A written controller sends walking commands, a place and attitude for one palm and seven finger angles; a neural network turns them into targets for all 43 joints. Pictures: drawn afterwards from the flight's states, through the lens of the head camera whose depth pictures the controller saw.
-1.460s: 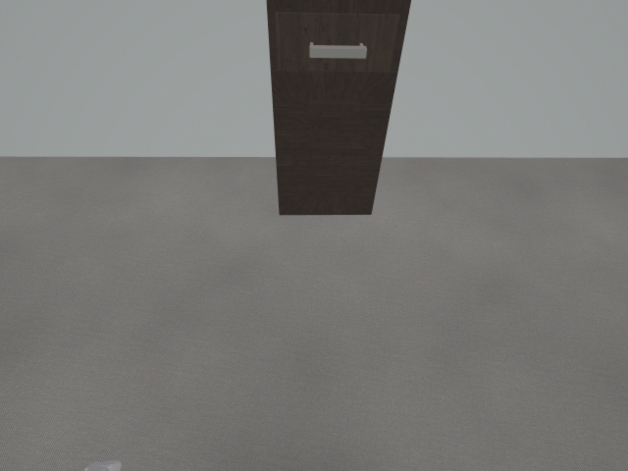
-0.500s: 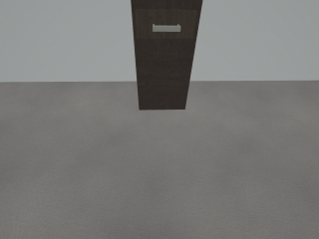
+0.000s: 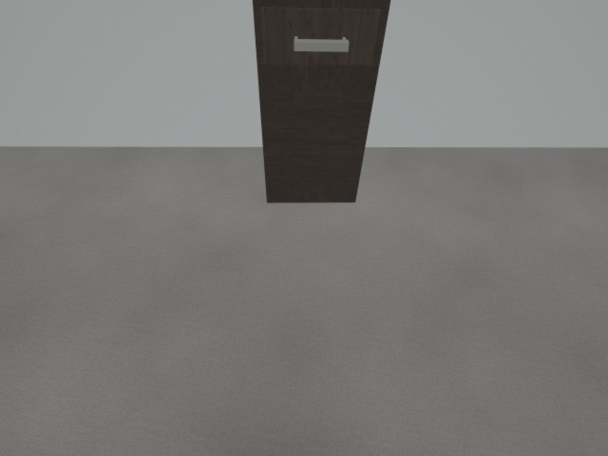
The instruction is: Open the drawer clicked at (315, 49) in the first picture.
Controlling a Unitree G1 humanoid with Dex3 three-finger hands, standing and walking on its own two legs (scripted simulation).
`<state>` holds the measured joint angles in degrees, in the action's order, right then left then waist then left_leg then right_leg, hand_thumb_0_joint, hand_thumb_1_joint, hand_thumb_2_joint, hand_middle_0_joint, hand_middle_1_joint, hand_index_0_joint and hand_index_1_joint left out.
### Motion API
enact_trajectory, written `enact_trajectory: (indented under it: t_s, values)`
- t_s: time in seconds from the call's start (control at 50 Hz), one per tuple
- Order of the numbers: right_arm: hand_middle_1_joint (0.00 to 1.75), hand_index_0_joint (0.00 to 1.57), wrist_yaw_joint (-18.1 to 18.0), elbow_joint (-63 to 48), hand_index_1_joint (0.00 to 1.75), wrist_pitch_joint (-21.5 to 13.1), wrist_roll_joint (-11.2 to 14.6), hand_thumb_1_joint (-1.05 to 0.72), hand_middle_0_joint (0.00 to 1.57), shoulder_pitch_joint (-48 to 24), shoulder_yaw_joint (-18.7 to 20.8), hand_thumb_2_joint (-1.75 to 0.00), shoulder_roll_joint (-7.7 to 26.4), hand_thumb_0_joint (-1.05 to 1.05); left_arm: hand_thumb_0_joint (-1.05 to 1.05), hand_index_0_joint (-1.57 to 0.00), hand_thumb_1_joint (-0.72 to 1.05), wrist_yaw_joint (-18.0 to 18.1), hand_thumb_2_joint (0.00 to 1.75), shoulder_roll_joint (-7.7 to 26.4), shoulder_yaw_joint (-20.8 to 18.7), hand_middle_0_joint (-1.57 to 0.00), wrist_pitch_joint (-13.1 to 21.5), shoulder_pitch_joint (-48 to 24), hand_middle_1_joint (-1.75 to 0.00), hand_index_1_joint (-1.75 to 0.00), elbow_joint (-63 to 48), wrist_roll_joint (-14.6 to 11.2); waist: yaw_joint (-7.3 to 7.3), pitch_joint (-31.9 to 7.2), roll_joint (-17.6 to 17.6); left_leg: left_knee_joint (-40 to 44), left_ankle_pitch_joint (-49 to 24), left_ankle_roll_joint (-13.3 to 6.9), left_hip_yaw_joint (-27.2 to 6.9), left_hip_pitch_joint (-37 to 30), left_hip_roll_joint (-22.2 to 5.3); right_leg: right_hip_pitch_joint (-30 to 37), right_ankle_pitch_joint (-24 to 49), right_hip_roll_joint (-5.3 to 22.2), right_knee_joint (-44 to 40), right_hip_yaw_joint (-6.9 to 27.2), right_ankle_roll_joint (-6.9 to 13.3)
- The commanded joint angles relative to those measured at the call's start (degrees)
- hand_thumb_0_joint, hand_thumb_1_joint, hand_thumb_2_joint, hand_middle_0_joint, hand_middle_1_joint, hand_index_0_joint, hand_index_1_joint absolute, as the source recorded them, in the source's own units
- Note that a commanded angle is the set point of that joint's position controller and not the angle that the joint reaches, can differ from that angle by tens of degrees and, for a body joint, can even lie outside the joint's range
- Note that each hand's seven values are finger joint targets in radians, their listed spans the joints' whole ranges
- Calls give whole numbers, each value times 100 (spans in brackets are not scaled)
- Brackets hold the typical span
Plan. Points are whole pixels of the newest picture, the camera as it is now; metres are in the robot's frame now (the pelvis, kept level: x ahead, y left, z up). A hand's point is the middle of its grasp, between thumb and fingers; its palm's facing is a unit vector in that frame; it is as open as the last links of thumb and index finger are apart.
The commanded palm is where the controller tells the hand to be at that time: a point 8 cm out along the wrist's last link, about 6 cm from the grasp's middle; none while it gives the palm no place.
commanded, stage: walk to a spot facing it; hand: left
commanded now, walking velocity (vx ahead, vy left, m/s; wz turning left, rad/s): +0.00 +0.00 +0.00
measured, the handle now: (320, 42) +1.33 +0.03 -0.01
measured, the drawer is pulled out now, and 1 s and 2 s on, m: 0.00 0.00 0.00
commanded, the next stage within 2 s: turn to face it in 1.58 s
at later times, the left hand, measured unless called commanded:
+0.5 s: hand out of the picture +0.10 +0.15 -0.18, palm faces -0.10 -0.97 -0.22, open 7.4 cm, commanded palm none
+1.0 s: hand (224, 386) +0.27 +0.16 -0.21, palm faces -0.28 -0.95 -0.17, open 7.4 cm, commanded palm none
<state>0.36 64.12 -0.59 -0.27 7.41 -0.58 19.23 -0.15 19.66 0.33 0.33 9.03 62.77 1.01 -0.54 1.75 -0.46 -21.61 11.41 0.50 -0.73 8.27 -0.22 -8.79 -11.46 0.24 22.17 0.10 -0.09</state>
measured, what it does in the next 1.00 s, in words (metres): walks ahead, turning right: left foot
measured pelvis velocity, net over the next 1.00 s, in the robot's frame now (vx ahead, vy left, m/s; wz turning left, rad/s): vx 0.28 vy -0.03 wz -0.42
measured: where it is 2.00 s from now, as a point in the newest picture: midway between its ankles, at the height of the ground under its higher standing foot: (369, 360)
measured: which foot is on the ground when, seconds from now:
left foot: down 0.00-0.44, up 0.46-0.92, down 0.94-1.00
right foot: down 0.00-0.94, up 0.96-1.00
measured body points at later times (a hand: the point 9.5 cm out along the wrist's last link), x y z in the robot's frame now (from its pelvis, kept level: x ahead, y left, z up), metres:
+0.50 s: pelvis +0.07 -0.04 -0.02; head +0.07 -0.05 +0.43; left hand +0.10 +0.20 -0.17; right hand +0.02 -0.28 -0.19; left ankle +0.02 +0.11 -0.70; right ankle +0.05 -0.11 -0.75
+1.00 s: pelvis +0.28 -0.03 -0.03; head +0.31 -0.01 +0.42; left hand +0.29 +0.21 -0.19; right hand +0.34 -0.29 -0.15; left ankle +0.39 +0.02 -0.75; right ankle +0.08 -0.09 -0.68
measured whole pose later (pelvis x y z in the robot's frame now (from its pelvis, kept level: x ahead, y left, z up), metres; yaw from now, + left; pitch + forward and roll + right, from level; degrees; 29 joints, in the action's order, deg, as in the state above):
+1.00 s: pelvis +0.28 -0.03 -0.03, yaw -24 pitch -1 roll -1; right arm 0.6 53.3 -4.5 -1.2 4.7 1.1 8.1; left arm 0.5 10.2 -3.7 2.1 26.0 62.9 1.1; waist -3.4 3.1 -2.5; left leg -39.0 13.7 -3.1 7.9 24.4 -3.3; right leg -9.7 -28.6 -2.7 57.7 4.8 2.5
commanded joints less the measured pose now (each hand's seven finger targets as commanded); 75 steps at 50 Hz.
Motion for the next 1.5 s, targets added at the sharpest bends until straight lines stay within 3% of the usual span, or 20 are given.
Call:
enact_trajectory:
  t_s: [0.0,0.08,0.18,0.28,0.32,0.38,0.42,0.46,0.5,0.58,0.8,0.86,0.88,0.9,0.92,0.94,1.0,1.08,1.4,1.48]
  values:
    - [30,20,-96,-382,30,-140,-11,-90,20,-291,246,-90,1210,0,0,-20,90,74,90,1161,-218,-20,125,-255,-30,-30,-389,-34,38,-348,31,390,-660,-198,-511,-62,-662,35,578,667,-394,582,171]
    - [30,20,-95,-300,30,-102,-31,-90,20,-179,167,-90,851,0,0,-20,90,90,90,816,-155,-20,82,-93,-30,-30,-292,-42,42,-399,23,345,-510,-133,-389,-148,-671,34,472,657,-400,589,134]
    - [30,20,-83,-395,30,30,-107,-90,20,334,237,-90,635,0,0,-20,90,-36,90,506,-208,-20,-138,358,-30,-30,-454,32,51,416,188,300,2091,-205,-311,370,-760,-1004,-1859,269,-66,844,241]
    - [30,20,-130,-596,30,-133,-83,-90,20,873,505,-90,895,0,0,-20,90,-162,90,30,-328,-20,-24,342,-30,-30,-945,35,232,477,1138,837,1891,-963,-1246,-405,-1995,-2274,-1478,-111,2135,-125,117]
    - [30,20,-140,-597,30,-202,-101,-90,20,1032,511,-90,735,0,0,-20,90,-206,90,-44,-375,-20,37,91,-30,-30,-1129,29,301,409,972,589,539,-1070,-933,-583,-2142,-2350,-1777,175,2244,-178,88]
    - [30,20,-147,-698,30,-208,-112,-90,20,595,488,-90,526,0,0,-20,90,-234,90,-212,-461,-20,106,1337,-30,-30,-738,53,-370,29,426,-1209,-61,-474,417,598,-1492,-38,-607,-30,782,-596,194]
    - [30,20,-34,-1290,30,-287,-45,-90,20,-50,323,-90,-39,0,0,-20,90,-29,90,837,-671,-20,271,2777,-30,-30,-368,-9,-850,-149,-2098,-4540,2140,82,916,3478,-274,1588,-13,2234,-982,3593,1256]
    - [30,20,-58,-1281,30,-297,-62,-90,20,-448,400,-90,-60,0,0,-20,90,51,90,399,-549,-20,259,2394,-30,-30,-436,-13,-625,463,-546,-4962,1390,55,155,3664,-686,808,-69,2011,-924,3182,1491]
    - [30,20,-10,-1078,30,-212,-119,-90,20,-58,432,-90,-185,0,0,-20,90,57,90,37,-444,-20,289,1835,-30,-30,-609,16,-215,521,-201,-4726,642,165,140,3282,-818,155,-273,1628,-1053,2326,1262]
    - [30,20,50,-988,30,-109,-122,-90,20,284,475,-90,-369,0,0,-20,90,64,90,-152,-442,-20,411,1814,-30,-30,-552,13,2,359,-393,-4310,-125,306,254,3206,-770,109,380,1160,-1149,1507,1036]
    - [30,20,138,-1628,30,-252,-56,-90,20,-1018,389,-90,-624,0,0,-20,90,205,90,-244,-424,-20,422,2270,-30,-30,-270,63,-338,539,-653,-2184,-274,136,577,2864,-504,847,2622,1047,-749,1350,953]
    - [30,20,45,-1363,30,-324,-56,-90,20,-83,448,-90,-441,0,0,-20,90,200,90,-29,-506,-20,415,1892,-30,-30,-331,52,159,105,-668,-1285,-90,-62,769,1114,-105,576,3805,921,213,1177,835]
    - [30,20,-32,-1086,30,-352,-89,-90,20,796,489,-90,-268,0,0,-20,90,190,90,-39,-528,-20,412,1844,-30,-30,-364,22,505,-318,-482,-881,-376,-153,688,-137,-63,133,3730,657,1223,1045,669]
    - [30,20,-116,-843,30,-370,-149,-90,20,1763,606,-90,234,0,0,-20,90,137,90,-242,-554,-20,411,1944,-30,-30,-420,-42,822,-1066,160,-792,-416,-389,-250,-1668,-966,-761,2278,274,2610,762,500]
    - [30,20,-128,-737,30,-364,-174,-90,20,2274,715,-90,860,0,0,-20,90,50,90,-611,-519,-20,384,2277,-30,-30,-507,-97,710,-1607,1768,-180,-447,-971,-2477,-2451,-2710,-1982,-1794,-461,4673,108,273]
    - [30,20,-136,-787,30,-336,-105,-90,20,2038,643,-90,693,0,0,-20,90,63,90,-538,-491,-20,384,1910,-30,-30,-635,-51,646,-1226,1349,580,481,-1172,-3069,-1748,-3008,-2441,-2024,-296,5534,372,327]
    - [30,20,-159,-930,30,-440,-113,-90,20,1014,409,-90,-326,0,0,-20,90,-98,90,-641,-536,-20,220,1183,-30,-30,-667,69,165,257,633,1021,844,-744,-1345,317,-2298,-2585,-723,473,5630,278,248]
    - [30,20,-178,-853,30,-535,-79,-90,20,898,389,-90,-498,0,0,-20,90,-173,90,-834,-562,-20,-82,1424,-30,-30,-657,120,-195,276,722,1220,483,-552,132,950,-1840,-2433,-26,603,5190,109,79]
    - [30,20,-220,-374,30,-447,-139,-90,20,2445,370,-90,-292,0,0,-20,90,-302,90,-878,-432,-20,-90,-1084,-30,-30,-1523,73,455,740,692,749,-2620,-649,1614,-1235,-1979,-3219,229,402,2226,-816,121]
    - [30,20,-207,-464,30,-396,-131,-90,20,2332,458,-90,-24,0,0,-20,90,-252,90,-677,-465,-20,25,-466,-30,-30,-1414,77,114,107,787,-694,-5218,-546,2001,-1502,-2063,-1931,-490,-146,1600,-1190,500]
